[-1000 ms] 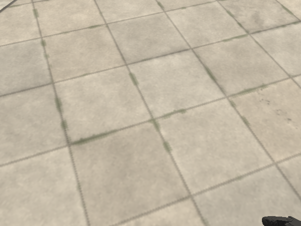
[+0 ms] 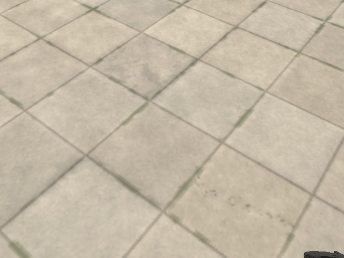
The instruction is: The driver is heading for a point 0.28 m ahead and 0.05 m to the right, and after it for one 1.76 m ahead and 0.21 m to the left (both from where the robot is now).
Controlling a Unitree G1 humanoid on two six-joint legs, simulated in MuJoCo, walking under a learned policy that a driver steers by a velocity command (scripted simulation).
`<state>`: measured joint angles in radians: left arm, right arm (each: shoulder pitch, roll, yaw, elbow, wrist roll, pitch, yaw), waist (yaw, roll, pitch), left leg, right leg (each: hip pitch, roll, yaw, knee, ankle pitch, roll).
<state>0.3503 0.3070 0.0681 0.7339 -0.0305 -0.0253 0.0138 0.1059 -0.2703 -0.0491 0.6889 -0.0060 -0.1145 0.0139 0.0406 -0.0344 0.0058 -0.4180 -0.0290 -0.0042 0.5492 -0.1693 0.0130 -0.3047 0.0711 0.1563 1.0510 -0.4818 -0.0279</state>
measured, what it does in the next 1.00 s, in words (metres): walks ahead: right foot, then left foot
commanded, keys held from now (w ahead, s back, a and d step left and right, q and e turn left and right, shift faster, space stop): w+e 0.08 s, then e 0.26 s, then q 0.66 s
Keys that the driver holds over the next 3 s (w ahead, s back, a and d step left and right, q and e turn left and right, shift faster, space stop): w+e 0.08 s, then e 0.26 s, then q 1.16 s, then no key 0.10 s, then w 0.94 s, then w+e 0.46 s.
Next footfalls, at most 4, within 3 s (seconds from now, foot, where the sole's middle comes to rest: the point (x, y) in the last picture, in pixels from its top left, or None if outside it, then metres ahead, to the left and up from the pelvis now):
0.38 right None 0.31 -0.16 -0.76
0.82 left None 0.28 0.09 -0.76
1.34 right None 0.33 -0.14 -0.76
1.74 left None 0.24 0.11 -0.76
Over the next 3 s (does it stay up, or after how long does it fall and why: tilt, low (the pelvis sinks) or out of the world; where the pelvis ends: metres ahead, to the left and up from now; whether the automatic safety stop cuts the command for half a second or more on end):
stays up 0.84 0.27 0.02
